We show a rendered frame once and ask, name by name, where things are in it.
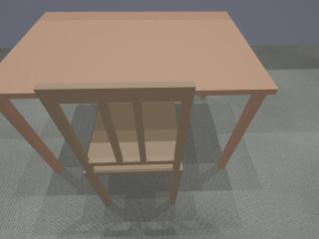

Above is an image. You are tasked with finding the table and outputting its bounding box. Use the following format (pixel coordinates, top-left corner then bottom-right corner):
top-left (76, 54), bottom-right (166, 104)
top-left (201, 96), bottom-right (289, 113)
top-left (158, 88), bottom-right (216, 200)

top-left (0, 11), bottom-right (279, 173)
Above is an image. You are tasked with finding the chair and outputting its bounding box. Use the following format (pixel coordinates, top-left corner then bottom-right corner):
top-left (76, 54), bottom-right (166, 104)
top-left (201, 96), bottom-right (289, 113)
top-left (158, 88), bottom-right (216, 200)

top-left (33, 81), bottom-right (196, 206)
